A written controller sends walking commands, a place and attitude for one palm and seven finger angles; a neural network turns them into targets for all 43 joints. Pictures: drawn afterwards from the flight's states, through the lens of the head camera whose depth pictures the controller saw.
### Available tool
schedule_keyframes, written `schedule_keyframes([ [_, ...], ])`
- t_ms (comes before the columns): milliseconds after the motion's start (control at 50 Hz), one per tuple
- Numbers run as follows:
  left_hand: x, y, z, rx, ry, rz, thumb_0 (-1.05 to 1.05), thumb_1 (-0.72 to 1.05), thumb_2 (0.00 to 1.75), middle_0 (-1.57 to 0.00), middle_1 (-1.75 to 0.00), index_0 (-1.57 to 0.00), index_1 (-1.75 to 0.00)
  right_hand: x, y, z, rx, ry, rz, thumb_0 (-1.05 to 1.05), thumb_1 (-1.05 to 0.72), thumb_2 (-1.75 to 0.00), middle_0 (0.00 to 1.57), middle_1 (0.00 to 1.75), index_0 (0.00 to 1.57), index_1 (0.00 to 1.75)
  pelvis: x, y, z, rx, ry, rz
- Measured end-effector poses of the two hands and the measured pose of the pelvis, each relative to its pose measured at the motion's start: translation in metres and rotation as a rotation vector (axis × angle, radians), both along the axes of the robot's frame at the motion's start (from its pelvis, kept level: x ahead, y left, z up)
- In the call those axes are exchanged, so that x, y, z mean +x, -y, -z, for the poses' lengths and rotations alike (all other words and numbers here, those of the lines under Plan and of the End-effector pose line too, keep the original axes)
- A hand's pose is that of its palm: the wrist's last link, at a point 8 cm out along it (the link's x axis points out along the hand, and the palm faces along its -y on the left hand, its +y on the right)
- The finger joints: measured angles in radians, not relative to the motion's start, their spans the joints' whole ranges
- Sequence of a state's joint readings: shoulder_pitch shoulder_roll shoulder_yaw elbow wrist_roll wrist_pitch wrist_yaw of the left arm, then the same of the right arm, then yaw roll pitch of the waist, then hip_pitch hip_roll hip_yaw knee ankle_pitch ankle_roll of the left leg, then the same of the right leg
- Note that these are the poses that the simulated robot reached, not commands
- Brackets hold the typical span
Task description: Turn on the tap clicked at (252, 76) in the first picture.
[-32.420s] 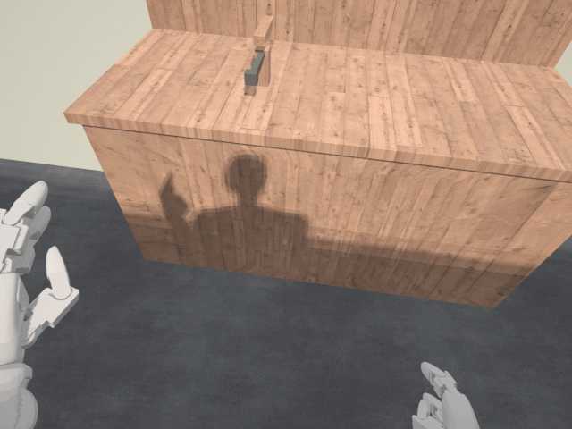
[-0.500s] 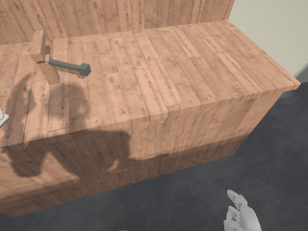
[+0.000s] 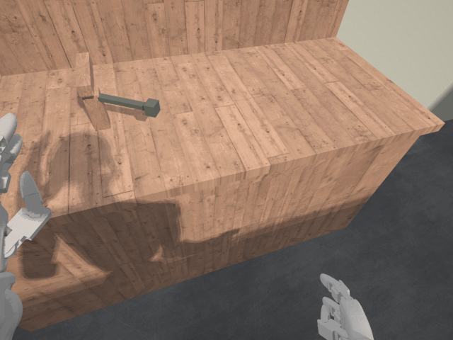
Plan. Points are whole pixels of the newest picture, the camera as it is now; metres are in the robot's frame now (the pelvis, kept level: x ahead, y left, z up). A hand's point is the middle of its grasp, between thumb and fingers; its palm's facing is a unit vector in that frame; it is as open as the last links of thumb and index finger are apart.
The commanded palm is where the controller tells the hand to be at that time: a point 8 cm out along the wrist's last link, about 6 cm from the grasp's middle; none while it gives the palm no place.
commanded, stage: come to a stop and stand still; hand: left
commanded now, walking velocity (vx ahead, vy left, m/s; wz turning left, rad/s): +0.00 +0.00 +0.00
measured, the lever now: (152, 107) +0.55 +0.23 +0.08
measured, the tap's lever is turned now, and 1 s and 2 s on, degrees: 57 57 57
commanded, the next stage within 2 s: look again from close up in 0.84 s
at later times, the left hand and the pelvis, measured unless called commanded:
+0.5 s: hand (76, 218) +0.22 +0.22 +0.16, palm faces +0.44 -0.83 -0.34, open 7.4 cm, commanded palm +0.16 +0.25 +0.18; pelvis +0.01 -0.03 +0.00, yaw +1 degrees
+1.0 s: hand (86, 218) +0.23 +0.21 +0.16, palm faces +0.44 -0.83 -0.34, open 7.4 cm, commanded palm +0.16 +0.25 +0.18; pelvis +0.02 -0.04 +0.01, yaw +3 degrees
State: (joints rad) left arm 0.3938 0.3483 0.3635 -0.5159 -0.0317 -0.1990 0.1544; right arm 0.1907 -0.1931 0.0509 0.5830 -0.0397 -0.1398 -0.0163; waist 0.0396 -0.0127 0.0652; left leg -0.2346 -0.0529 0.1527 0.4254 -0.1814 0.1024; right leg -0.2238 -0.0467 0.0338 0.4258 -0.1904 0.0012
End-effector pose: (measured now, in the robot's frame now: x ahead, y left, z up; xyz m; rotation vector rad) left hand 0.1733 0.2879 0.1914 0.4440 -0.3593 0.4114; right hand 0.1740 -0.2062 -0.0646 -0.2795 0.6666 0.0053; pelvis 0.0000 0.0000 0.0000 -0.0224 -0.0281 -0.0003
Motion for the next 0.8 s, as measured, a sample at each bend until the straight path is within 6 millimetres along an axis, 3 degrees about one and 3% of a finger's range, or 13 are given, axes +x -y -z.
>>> schedule_keyframes([
  [180,-0.001,-0.004,0.031,-0.087,-0.12,-0.067,0.02,0.89,0.9,-0.2,-0.3,-0.21,-0.3,0.014,-0.006,-0.002,0.017,0.013,-0.012,0.02,-0.9,-0.9,0.21,0.3,0.2,0.3,-0.002,0.004,-0.001,0.007,0.007,-0.012],
  [380,0.004,0.02,0.01,-0.042,-0.045,-0.015,0.02,0.89,0.9,-0.2,-0.3,-0.21,-0.3,0.017,0.021,-0.006,-0.014,0.0,0.004,0.02,-0.9,-0.9,0.21,0.3,0.2,0.3,0.002,0.021,-0.003,-0.002,0.0,-0.022],
  [560,0.008,0.031,0.02,-0.054,-0.117,-0.025,0.02,0.89,0.9,-0.2,-0.3,-0.21,-0.3,0.015,0.049,-0.003,-0.03,-0.018,0.059,0.02,-0.9,-0.9,0.21,0.3,0.2,0.3,0.011,0.033,-0.004,-0.006,-0.011,-0.028],
  [800,0.008,0.04,0.013,-0.037,-0.112,-0.028,0.02,0.89,0.9,-0.21,-0.31,-0.21,-0.3,0.022,0.055,-0.001,-0.018,-0.026,0.058,0.02,-0.9,-0.9,0.2,0.3,0.2,0.3,0.017,0.042,-0.006,-0.008,-0.016,-0.04],
])
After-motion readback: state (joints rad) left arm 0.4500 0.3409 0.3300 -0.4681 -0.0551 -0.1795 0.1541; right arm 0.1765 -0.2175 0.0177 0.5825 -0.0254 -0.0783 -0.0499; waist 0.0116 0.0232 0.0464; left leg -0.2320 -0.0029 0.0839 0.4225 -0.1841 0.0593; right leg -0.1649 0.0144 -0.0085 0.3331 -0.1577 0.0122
